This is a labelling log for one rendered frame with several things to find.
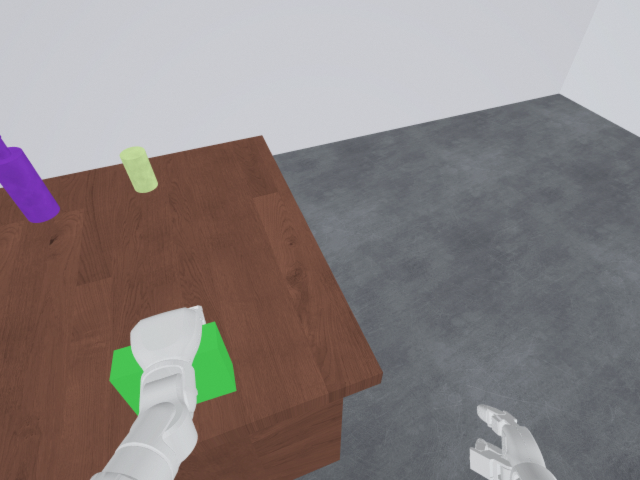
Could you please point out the left robot hand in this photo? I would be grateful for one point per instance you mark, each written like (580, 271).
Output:
(172, 335)

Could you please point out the table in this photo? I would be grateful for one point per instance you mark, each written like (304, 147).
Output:
(221, 230)

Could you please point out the right robot hand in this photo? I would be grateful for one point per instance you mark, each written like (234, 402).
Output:
(518, 446)

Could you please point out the left robot forearm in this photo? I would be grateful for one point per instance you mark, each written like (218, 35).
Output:
(163, 435)

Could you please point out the sponge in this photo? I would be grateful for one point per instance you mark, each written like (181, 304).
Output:
(214, 374)

